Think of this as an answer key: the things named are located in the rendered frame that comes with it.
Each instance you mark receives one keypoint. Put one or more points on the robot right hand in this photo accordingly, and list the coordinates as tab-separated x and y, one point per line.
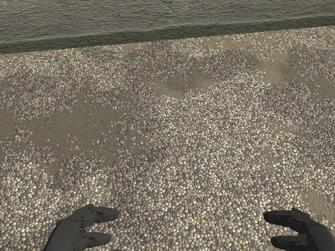
312	235

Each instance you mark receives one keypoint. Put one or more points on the robot left hand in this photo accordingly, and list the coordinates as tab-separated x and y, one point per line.
68	236

